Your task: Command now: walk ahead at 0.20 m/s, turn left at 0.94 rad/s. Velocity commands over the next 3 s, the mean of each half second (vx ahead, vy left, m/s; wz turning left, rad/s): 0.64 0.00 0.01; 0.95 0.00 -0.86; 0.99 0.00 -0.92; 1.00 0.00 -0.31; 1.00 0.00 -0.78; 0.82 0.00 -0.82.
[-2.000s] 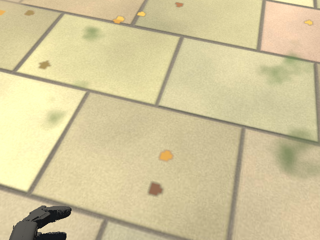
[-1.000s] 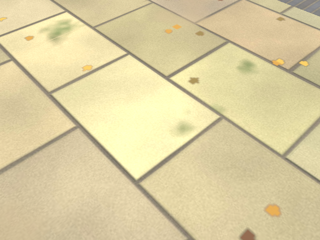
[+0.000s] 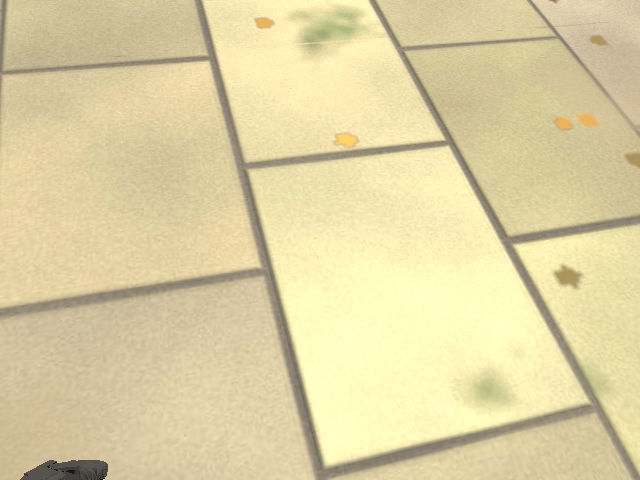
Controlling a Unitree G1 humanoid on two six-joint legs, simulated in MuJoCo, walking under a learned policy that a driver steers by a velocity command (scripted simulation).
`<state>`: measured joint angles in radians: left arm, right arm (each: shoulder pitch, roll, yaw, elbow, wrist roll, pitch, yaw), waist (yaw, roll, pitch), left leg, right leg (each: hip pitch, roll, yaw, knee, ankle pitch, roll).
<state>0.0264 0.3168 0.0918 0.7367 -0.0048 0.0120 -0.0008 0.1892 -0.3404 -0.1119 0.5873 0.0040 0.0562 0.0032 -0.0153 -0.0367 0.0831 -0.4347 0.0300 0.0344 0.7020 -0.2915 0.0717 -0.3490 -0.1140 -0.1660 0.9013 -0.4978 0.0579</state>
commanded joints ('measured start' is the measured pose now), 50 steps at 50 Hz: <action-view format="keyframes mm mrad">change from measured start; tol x16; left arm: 1 -76 107 25 -122 -14 -36 -6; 26 -19 18 -40 -99 -35 -84 -90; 32 576 329 74 16 -60 -44 -37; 39 310 126 -1 -105 -3 -100 -35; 50 394 133 8 -30 -51 -80 33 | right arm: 1 176 -217 -55 -40 18 -78 6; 30 88 -196 -7 101 -8 -103 -18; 33 187 44 90 17 -1 -195 -5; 35 -57 -83 64 -50 48 -244 -6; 50 -296 -65 46 -122 25 -217 7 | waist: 1 -47 186 -191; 26 -56 87 103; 30 136 197 -108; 33 113 -278 -473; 36 116 65 -201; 50 84 -75 -5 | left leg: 1 441 269 -660 -468 -290 250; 3 372 237 -635 -499 -481 187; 25 521 260 91 -648 114 45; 27 536 246 165 -600 356 34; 30 516 229 211 -143 1215 9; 31 311 189 206 186 1150 -30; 32 -112 43 153 627 167 -102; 33 -324 -117 -103 862 -262 -96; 40 -223 81 -176 473 20 -68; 50 48 -39 -141 -249 457 -143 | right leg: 1 -461 75 250 307 -23 -60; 9 -376 37 191 -9 401 -36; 18 -618 35 287 23 533 -4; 26 -505 -5 122 -151 534 -106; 29 -242 127 -16 -128 345 -184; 31 365 230 14 -144 301 -256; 33 804 -137 1056 -544 -398 -500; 42 1 61 555 -731 212 -372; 50 121 75 586 -629 345 -250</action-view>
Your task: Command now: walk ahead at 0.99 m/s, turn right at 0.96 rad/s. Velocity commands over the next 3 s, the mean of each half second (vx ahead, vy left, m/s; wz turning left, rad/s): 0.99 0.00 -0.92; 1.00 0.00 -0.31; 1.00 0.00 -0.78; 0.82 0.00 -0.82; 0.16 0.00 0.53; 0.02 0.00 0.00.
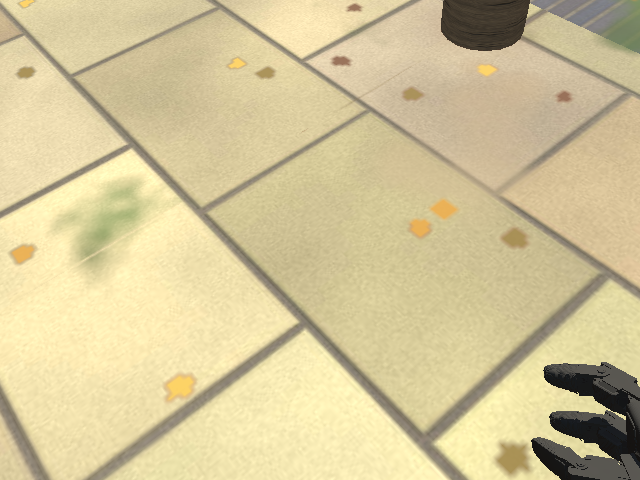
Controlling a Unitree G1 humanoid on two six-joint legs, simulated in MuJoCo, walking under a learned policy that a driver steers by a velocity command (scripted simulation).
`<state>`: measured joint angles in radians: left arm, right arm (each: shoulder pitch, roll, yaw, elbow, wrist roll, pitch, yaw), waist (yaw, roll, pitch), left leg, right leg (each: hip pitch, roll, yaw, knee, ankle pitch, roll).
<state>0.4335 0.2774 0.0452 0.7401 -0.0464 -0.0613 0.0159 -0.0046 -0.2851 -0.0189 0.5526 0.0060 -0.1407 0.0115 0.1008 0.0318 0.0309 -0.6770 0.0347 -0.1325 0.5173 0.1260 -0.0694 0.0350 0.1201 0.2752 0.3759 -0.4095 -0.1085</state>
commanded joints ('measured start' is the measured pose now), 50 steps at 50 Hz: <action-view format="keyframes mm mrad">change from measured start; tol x64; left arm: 1 -18 171 59 -30 -6 0 19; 50 84 171 38 86 43 -10 0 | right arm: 1 -74 -143 -58 -82 30 -21 -3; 50 18 -150 -47 -8 20 -2 25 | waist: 1 -55 -151 31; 50 -136 -139 -31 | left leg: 1 309 -44 22 -74 -18 9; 6 1255 402 -843 -219 -1066 266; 27 776 268 327 68 1111 174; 30 -4 -66 46 1024 -712 129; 50 293 -66 143 -9 -63 114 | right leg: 1 -192 -175 161 -57 355 -70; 6 -825 -75 -59 1126 -70 53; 26 -476 -28 -425 383 292 -75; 30 540 -405 525 74 -82 -327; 50 63 -292 -67 -10 1036 -65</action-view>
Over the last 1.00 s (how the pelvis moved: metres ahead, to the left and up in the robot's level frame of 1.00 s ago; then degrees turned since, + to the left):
0.64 -0.21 0.01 -31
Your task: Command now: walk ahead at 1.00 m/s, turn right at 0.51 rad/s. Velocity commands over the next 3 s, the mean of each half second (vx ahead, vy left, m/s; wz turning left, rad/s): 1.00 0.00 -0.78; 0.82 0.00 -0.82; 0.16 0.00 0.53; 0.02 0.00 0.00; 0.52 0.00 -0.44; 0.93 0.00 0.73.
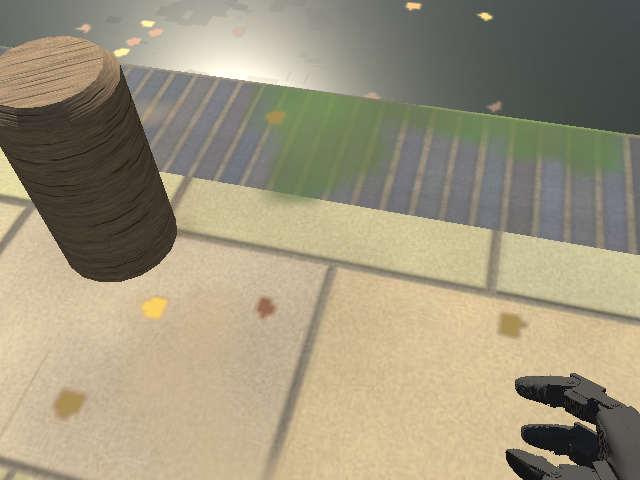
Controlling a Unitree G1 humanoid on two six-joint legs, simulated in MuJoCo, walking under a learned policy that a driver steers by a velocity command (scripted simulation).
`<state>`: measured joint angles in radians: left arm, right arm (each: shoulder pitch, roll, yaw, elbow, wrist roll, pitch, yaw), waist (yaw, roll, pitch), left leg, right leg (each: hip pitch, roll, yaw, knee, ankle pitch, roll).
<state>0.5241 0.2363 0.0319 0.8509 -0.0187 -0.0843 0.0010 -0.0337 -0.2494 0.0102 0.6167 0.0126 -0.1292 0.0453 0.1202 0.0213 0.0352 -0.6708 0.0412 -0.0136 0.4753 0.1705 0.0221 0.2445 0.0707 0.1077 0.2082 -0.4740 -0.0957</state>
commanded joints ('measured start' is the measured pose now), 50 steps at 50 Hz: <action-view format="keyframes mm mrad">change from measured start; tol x64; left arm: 1 -53 247 57 -27 39 28 12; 50 -114 170 39 -146 -2 75 10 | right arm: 1 218 -221 -94 -46 31 -4 -23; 50 238 -109 -86 -19 -20 17 -2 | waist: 1 -272 -166 -146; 50 -163 106 -356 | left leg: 1 477 -66 33 63 -163 42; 4 1331 382 -883 -129 -987 232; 24 666 206 273 297 868 44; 27 -158 -145 -99 1222 -773 -12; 47 1089 308 -443 139 697 186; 50 917 255 -631 -86 -106 252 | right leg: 1 -175 -233 87 365 1226 -56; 4 -940 -28 109 1256 49 27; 24 -300 -2 -275 590 342 -100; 29 -79 -298 780 -11 -197 -293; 45 -377 -11 274 489 719 5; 47 -703 132 165 1175 -233 119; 50 -892 -10 84 1311 -47 146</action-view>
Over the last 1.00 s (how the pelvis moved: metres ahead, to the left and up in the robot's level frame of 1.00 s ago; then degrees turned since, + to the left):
0.85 -0.27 -0.02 -37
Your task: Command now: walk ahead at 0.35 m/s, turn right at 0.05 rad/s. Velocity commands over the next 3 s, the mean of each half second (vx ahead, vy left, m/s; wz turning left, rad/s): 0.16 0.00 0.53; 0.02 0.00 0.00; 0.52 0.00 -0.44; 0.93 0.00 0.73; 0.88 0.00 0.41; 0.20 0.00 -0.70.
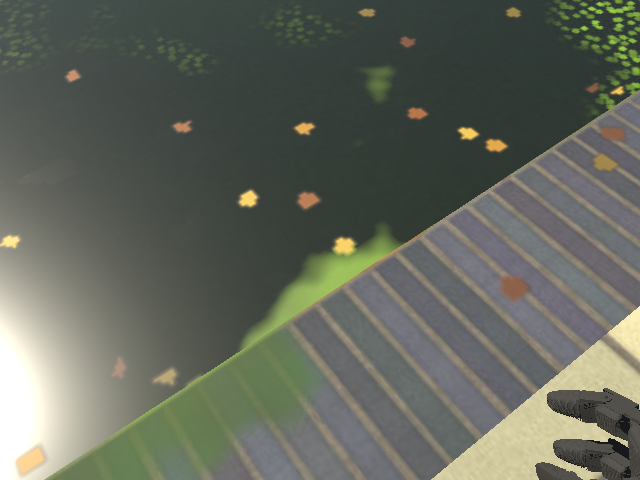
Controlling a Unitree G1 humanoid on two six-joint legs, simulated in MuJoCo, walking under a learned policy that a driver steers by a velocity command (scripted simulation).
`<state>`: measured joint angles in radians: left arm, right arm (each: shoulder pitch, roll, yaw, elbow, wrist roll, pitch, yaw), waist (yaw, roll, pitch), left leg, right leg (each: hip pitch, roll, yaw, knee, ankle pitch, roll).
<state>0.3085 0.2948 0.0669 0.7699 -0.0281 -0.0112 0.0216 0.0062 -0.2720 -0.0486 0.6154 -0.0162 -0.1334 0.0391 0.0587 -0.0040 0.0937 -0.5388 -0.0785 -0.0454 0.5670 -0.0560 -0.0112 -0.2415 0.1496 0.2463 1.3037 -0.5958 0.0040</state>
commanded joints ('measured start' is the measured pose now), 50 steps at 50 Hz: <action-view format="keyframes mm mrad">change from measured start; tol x32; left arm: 1 -30 123 8 -105 42 -3 -5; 50 -113 55 21 -145 4 72 -26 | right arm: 1 122 -83 -16 -32 19 32 2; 50 53 -145 -57 -3 8 160 -83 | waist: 1 -80 20 -277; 50 -73 156 -154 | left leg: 1 595 307 -519 -200 206 251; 7 353 219 -380 -203 631 256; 15 83 107 -477 -220 -270 119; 23 -128 93 -21 728 -305 -102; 34 167 93 50 127 -349 -60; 38 728 370 -202 -136 461 96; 50 442 425 83 -208 216 203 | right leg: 1 -400 -114 -109 131 112 48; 14 44 -71 -112 -766 415 31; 18 112 -560 342 -1062 376 -241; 34 123 -421 -146 -936 828 -274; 39 -262 -188 -280 -617 28 18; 43 -357 -192 -218 -136 61 74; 50 -259 -242 -295 -442 217 66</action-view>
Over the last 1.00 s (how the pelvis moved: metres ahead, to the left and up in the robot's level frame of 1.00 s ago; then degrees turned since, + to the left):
0.86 -0.23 0.00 -47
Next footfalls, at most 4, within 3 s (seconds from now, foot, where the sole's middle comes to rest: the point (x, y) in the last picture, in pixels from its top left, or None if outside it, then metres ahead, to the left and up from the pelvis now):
0.32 right None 0.24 -0.09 -0.74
0.74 left None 0.11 0.15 -0.74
1.14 right None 0.19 -0.10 -0.74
1.66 left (320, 368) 0.64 0.10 -0.74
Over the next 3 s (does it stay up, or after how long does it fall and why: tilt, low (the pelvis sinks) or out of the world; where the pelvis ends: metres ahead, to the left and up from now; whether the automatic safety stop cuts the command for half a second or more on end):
stays up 1.33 0.21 -0.12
